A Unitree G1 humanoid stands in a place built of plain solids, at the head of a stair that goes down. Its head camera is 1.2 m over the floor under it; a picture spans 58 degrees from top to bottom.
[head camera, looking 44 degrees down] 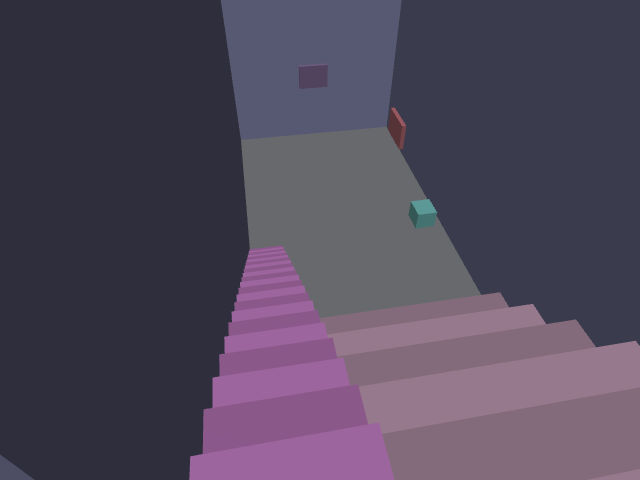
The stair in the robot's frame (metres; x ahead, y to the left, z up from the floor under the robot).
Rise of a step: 0.20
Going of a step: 0.24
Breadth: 0.60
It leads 10 degrees to the left of straight ahead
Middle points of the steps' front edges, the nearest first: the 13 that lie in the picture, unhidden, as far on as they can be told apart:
0.55 0.10 -0.20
0.78 0.15 -0.40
1.02 0.19 -0.59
1.26 0.23 -0.79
1.49 0.27 -0.98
1.73 0.31 -1.18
1.97 0.35 -1.38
2.20 0.39 -1.57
2.44 0.43 -1.77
2.68 0.48 -1.96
2.91 0.52 -2.16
3.15 0.56 -2.35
3.39 0.60 -2.55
